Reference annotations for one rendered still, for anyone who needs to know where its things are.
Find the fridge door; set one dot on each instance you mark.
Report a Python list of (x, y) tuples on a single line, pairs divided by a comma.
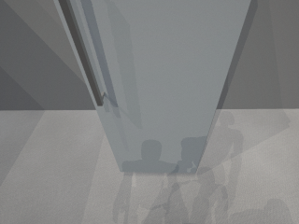
[(162, 65)]

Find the handle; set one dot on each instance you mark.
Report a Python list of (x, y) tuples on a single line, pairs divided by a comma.
[(72, 24)]

